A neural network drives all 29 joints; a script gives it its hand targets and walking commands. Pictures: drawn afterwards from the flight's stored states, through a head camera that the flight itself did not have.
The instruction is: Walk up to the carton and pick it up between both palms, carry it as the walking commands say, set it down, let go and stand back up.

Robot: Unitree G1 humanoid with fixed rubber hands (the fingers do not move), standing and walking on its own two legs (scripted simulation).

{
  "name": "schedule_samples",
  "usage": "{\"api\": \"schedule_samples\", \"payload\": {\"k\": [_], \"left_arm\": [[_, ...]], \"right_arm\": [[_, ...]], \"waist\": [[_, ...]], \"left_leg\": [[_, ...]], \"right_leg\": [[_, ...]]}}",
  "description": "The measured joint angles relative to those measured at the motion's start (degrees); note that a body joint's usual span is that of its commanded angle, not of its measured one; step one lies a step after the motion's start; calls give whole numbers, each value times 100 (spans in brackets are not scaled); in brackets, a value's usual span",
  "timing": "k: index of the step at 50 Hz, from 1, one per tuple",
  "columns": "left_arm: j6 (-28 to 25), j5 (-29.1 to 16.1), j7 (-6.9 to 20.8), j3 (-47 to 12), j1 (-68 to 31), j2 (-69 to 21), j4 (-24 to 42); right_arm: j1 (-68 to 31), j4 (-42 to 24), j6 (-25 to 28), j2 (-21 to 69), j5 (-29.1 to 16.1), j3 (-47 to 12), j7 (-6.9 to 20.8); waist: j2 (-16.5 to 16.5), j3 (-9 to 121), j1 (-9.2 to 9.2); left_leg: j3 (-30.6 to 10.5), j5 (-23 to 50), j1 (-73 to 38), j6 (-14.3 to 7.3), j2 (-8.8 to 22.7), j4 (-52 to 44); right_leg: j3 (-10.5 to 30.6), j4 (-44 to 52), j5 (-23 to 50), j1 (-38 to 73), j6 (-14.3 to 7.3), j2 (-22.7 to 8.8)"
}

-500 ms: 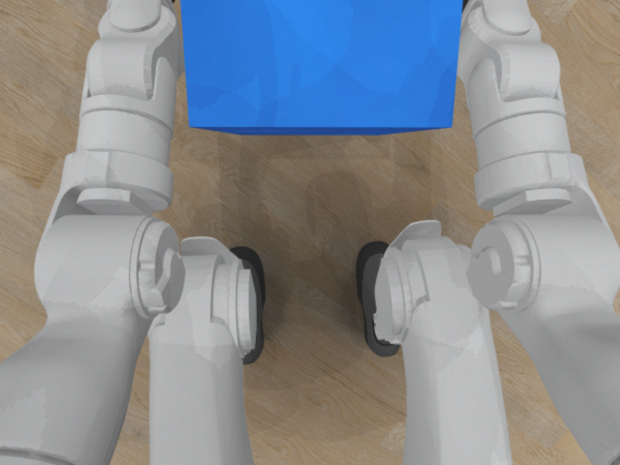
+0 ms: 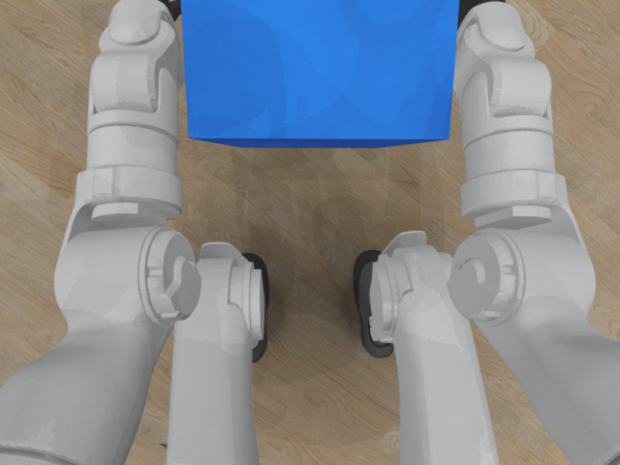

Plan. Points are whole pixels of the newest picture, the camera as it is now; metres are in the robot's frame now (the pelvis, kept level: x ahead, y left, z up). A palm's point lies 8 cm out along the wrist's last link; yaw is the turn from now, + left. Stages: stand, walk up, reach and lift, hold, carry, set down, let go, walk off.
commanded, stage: reach and lift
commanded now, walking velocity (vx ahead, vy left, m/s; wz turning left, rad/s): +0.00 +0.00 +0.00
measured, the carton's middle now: (313, 14) +0.57 -0.01 -0.19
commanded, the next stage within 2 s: none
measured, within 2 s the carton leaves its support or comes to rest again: neither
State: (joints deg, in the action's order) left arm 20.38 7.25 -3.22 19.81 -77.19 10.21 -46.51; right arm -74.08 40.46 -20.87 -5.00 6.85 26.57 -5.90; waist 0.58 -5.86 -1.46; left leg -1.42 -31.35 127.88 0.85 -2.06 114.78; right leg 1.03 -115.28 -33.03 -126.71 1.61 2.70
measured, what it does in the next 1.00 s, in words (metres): rises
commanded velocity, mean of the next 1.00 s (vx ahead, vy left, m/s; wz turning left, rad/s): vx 0.00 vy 0.00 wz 0.00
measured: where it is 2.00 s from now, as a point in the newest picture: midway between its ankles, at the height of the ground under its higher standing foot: (313, 323)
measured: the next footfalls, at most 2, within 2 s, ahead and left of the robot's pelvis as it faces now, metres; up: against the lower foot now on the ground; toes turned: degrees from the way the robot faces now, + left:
none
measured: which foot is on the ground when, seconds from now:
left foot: down 0.00-1.00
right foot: down 0.00-1.00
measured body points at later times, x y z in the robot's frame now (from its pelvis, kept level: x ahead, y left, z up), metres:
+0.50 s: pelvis +0.00 +0.00 +0.05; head +0.31 +0.01 +0.37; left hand +0.55 +0.15 -0.05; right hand +0.53 -0.16 -0.05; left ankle +0.11 +0.12 -0.39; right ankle +0.10 -0.12 -0.39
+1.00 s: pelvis +0.01 +0.00 +0.10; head +0.28 +0.01 +0.46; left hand +0.53 +0.15 +0.02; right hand +0.51 -0.16 +0.03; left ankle +0.10 +0.12 -0.39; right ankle +0.10 -0.12 -0.39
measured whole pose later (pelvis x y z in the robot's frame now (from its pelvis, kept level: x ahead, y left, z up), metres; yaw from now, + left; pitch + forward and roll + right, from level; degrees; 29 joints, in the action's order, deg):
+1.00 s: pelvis +0.01 +0.00 +0.10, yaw +0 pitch +43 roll -1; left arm 24.2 12.8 -1.2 24.5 -63.7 2.6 -41.0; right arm -60.1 35.0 -24.3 1.0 12.0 30.5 -2.0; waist -0.4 7.3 -1.7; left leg -2.1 -27.8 111.4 0.6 -2.7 95.8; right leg 1.5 -96.1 -29.6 -110.0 1.7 2.2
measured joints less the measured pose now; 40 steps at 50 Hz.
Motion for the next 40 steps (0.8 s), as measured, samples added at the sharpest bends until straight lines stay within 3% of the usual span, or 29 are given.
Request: {"api": "schedule_samples", "payload": {"k": [40], "left_arm": [[376,485,176,476,992,-624,456]], "right_arm": [[1046,-464,-335,493,460,395,330]], "waist": [[-83,1117,-13]], "left_leg": [[-52,329,-1180,-17,-63,-1499]], "right_leg": [[42,1508,316,1199,15,-42]]}}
